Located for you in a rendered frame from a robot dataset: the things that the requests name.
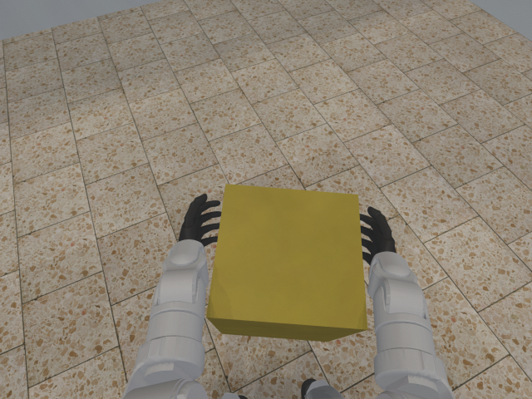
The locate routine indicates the left robot forearm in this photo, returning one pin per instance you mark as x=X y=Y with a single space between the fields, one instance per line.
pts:
x=173 y=347

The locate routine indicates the left robot hand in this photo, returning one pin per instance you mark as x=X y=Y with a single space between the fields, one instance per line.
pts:
x=191 y=228

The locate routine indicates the robot right shin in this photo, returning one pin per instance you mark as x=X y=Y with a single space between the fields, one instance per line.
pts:
x=317 y=383

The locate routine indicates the carton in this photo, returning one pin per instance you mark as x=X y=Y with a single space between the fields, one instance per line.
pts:
x=288 y=264

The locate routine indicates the left robot upper arm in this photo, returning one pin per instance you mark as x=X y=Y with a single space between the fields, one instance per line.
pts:
x=184 y=388

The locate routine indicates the right robot hand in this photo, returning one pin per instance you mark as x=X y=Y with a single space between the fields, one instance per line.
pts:
x=380 y=234

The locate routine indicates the right robot forearm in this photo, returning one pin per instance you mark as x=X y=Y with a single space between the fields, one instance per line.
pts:
x=406 y=357

